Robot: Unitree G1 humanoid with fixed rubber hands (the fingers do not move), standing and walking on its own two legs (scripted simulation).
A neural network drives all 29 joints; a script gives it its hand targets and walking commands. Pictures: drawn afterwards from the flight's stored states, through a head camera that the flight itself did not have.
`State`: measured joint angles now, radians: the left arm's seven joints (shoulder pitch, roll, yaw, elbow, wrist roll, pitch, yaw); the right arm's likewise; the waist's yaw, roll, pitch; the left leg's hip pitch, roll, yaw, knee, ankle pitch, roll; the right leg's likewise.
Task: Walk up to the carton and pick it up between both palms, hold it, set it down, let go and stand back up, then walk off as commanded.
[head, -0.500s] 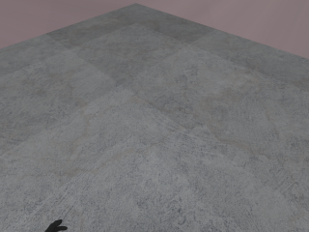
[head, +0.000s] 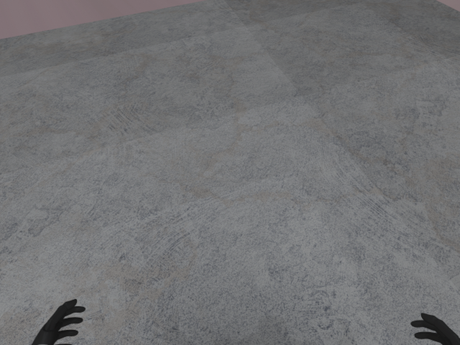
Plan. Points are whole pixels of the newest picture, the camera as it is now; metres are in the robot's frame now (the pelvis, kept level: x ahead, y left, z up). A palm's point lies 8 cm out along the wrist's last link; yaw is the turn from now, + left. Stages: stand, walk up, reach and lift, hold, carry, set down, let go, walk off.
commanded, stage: walk up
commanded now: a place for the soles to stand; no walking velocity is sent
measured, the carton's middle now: out of the picture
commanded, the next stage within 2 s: none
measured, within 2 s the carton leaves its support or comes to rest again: neither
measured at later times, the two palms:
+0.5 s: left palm out of the picture -0.16 +0.39 -0.06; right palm (295, 238) +0.32 -0.11 -0.05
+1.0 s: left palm out of the picture -0.30 +0.40 -0.05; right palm (203, 252) +0.32 +0.07 -0.07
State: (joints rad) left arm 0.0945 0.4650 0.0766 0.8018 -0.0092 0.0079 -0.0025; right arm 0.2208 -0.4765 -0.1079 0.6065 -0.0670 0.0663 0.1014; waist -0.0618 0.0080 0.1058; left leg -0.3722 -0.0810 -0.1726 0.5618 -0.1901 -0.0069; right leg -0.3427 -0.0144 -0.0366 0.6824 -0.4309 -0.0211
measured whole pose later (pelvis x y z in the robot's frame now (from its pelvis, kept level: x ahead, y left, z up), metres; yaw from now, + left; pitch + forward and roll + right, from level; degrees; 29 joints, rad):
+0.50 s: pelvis -0.01 +0.05 +0.00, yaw +35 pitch +0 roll +0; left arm 0.32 0.51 0.10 0.76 0.00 -0.05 0.03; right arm 0.14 -0.52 -0.08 0.54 -0.06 0.07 0.14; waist 0.00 0.02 0.07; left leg -0.41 -0.06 -0.13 0.63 -0.22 0.05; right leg -0.35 -0.09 -0.11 0.64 -0.31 -0.01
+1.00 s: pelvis -0.03 +0.14 +0.00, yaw +59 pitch +0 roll +1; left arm 0.34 0.50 0.10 0.79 0.02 -0.10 0.06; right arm 0.23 -0.49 -0.10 0.60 -0.07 0.07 0.14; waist -0.06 0.04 0.03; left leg -0.40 -0.14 -0.12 0.69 -0.33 0.06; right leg -0.38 -0.05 -0.11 0.63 -0.25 -0.04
